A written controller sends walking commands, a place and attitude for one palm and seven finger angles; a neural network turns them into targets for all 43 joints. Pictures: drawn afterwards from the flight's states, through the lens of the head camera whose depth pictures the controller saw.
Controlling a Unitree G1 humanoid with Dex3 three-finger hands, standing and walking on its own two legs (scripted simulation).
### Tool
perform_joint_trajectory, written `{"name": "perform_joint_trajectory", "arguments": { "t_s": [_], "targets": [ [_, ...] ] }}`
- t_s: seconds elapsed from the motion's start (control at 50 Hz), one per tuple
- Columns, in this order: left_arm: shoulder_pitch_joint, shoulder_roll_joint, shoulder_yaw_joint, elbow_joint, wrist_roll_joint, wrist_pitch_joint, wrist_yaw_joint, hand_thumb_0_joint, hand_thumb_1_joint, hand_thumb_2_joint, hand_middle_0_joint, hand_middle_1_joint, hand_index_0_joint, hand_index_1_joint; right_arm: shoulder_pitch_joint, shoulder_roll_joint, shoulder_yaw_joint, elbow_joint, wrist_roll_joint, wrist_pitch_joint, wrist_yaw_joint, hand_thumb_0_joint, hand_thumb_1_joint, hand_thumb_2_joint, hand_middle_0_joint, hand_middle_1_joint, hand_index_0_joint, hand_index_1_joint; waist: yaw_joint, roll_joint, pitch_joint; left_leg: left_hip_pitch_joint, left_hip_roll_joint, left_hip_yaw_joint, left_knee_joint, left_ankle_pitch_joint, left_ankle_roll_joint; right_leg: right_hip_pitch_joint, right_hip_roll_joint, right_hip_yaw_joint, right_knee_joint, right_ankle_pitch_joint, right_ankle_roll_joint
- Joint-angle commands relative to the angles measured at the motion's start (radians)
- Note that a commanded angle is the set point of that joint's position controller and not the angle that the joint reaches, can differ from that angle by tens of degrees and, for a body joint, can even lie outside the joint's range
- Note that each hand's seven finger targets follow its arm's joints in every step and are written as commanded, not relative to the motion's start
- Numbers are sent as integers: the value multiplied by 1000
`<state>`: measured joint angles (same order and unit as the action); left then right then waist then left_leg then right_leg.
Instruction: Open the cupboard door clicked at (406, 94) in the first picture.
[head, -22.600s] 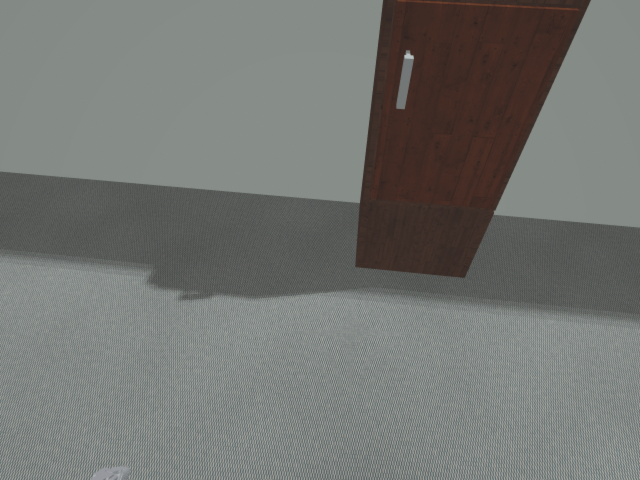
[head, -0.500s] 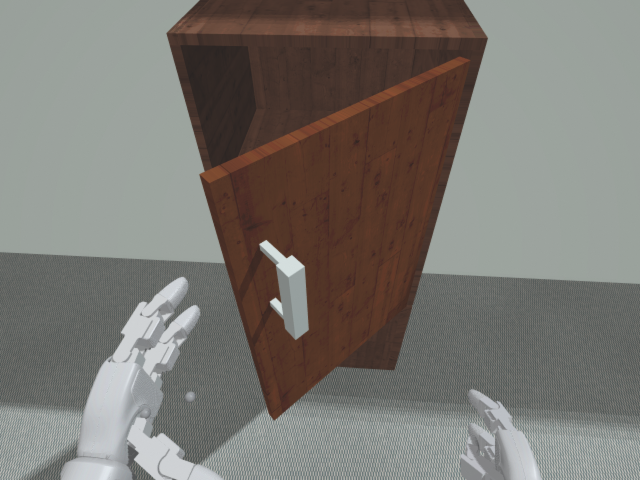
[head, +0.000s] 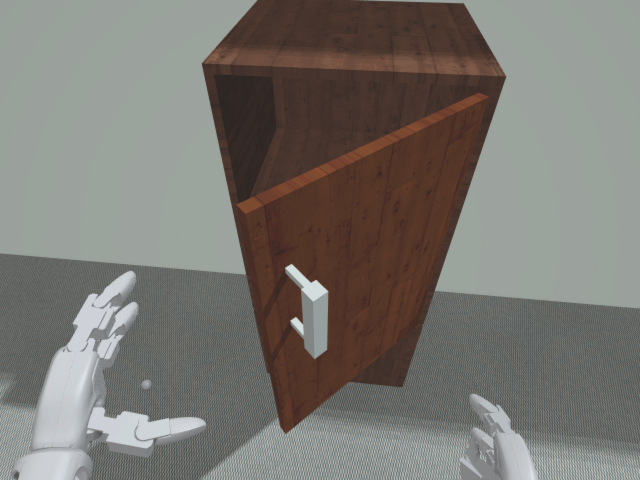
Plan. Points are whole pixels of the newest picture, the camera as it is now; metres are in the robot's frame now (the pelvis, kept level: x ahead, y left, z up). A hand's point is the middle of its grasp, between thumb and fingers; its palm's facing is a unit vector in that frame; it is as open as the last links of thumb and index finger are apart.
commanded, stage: draw the hand back to the body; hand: left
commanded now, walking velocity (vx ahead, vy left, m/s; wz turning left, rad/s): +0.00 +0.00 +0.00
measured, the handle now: (305, 311) +0.31 +0.06 +0.07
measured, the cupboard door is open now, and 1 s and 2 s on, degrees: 46 46 46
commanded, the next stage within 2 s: step back with the hand held close in 0.86 s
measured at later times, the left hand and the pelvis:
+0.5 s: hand (92, 309) +0.22 +0.25 +0.18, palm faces +0.43 -0.81 -0.41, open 8.9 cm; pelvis +0.03 -0.01 +0.02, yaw -1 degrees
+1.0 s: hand (108, 319) +0.21 +0.23 +0.17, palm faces +0.43 -0.82 -0.38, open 7.4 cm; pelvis +0.02 -0.03 +0.02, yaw -1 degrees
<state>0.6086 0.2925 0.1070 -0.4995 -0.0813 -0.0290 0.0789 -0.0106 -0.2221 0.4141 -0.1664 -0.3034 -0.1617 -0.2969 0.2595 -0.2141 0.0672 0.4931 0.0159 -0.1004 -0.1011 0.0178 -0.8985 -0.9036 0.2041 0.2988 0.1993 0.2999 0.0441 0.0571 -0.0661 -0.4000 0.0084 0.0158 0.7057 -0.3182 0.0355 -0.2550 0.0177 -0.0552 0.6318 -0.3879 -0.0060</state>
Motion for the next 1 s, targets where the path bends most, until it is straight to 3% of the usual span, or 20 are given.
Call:
{"name": "perform_joint_trajectory", "arguments": {
  "t_s": [0.0, 0.06, 0.2, 0.22, 0.26, 0.32, 0.46, 0.52, 0.64, 0.68, 0.8, 0.94, 0.96, 0.98],
  "targets": [
    [-90, 140, 120, -223, 26, -75, 51, 0, 95, 555, -171, -300, -171, -300, -144, -105, -43, -141, -5, -67, -12, 0, -900, -900, 200, 300, 200, 300, 4, 16, -22, 205, 14, -57, -197, 90, -9, -62, -15, 25, -187, 128, -20],
    [-112, 143, 132, -221, 31, -79, 58, 0, 200, 600, -175, -300, -175, -300, -152, -108, -43, -118, -8, -73, -8, 0, -900, -900, 200, 300, 200, 300, 4, 35, -12, 245, 17, -60, -232, 136, -14, -30, -12, 22, -205, 165, -19],
    [-105, 171, 214, -152, 24, -76, 61, 0, 445, 705, -184, -300, -184, -300, -172, -117, -57, -79, -13, -59, 1, 0, -900, -900, 200, 300, 200, 300, 17, -48, 4, 292, 26, -44, -284, 268, -16, 55, -9, 18, -242, 274, -15],
    [-122, 177, 225, -157, 24, -78, 60, 0, 480, 720, -185, -300, -185, -300, -175, -117, -58, -75, -13, -54, 3, 0, -900, -900, 200, 300, 200, 300, 17, -20, 1, 302, 24, -39, -288, 276, -16, 61, -10, 21, -249, 281, -15],
    [-137, 192, 255, -152, 20, -81, 60, 0, 550, 750, -187, -300, -187, -300, -177, -116, -61, -68, -14, -47, 4, 0, -900, -900, 200, 300, 200, 300, 20, -24, -4, 316, 21, -33, -292, 297, -15, 78, -10, 24, -261, 304, -15],
    [-165, 212, 288, -155, 20, -83, 60, 0, 655, 795, -191, -300, -191, -300, -179, -115, -63, -57, -15, -38, 8, 0, -900, -900, 200, 300, 200, 300, 23, 38, -8, 338, 21, -24, -294, 368, -18, 102, -13, 25, -267, 357, -15],
    [-229, 264, 366, -128, 5, -84, 61, 0, 900, 900, -200, -300, -200, -300, -191, -118, -76, -41, -14, -23, 9, 0, -900, -900, 200, 300, 200, 300, 24, -9, -30, 373, 14, -3, -288, 409, -7, 126, -15, 34, -290, 440, -9],
    [-196, 203, 311, -69, 2, -74, 49, 0, 900, 900, -200, -300, -200, -300, -195, -121, -79, -39, -12, -11, 16, 0, -900, -900, 200, 300, 200, 300, 19, -15, 8, 372, 16, 1, -297, 414, -5, 118, -16, 32, -297, 446, -3],
    [-216, 240, 333, -106, 2, -87, 46, 0, 900, 900, -200, -300, -200, -300, -206, -123, -87, -42, -15, -6, 15, 0, -900, -900, 200, 300, 200, 300, 27, -43, -31, 382, 7, 10, -295, 393, 4, 141, -20, 41, -308, 468, 0],
    [-228, 267, 352, -113, 4, -91, 49, 0, 900, 900, -200, -300, -200, -300, -211, -122, -86, -37, -14, -7, 12, 0, -900, -900, 200, 300, 200, 300, 31, -22, -27, 375, 3, 12, -294, 381, 3, 152, -24, 47, -314, 473, -3],
    [-226, 243, 341, -97, 0, -98, 46, 0, 900, 900, -200, -300, -200, -300, -217, -111, -82, -28, -12, -14, 10, 0, -900, -900, 200, 300, 200, 300, 24, 27, 28, 375, 2, 17, -298, 346, 0, 120, -23, 54, -338, 440, -2],
    [-223, 233, 331, -67, -3, -107, 40, 0, 900, 900, -200, -300, -200, -300, -218, -117, -88, -24, -13, -17, 11, 0, -900, -900, 200, 300, 200, 300, 25, -29, 23, 379, 5, 16, -310, 322, 4, 122, -20, 54, -347, 412, 4],
    [-283, 259, 341, -142, -4, -118, 42, 0, 900, 900, -200, -300, -200, -300, -228, -116, -89, -31, -11, -22, 11, 0, -900, -900, 200, 300, 200, 300, 25, -14, -6, 392, 3, 14, -306, 312, 5, 123, -24, 62, -352, 403, 4],
    [-433, 425, 497, -172, 16, -167, 57, 0, 900, 900, -200, -300, -200, -300, -188, -118, -74, -66, 3, -3, 14, 0, -900, -900, 200, 300, 200, 300, -15, 23, 110, 329, 17, -13, -272, 252, 11, 26, -73, 127, -398, 454, 8]
  ]
}}
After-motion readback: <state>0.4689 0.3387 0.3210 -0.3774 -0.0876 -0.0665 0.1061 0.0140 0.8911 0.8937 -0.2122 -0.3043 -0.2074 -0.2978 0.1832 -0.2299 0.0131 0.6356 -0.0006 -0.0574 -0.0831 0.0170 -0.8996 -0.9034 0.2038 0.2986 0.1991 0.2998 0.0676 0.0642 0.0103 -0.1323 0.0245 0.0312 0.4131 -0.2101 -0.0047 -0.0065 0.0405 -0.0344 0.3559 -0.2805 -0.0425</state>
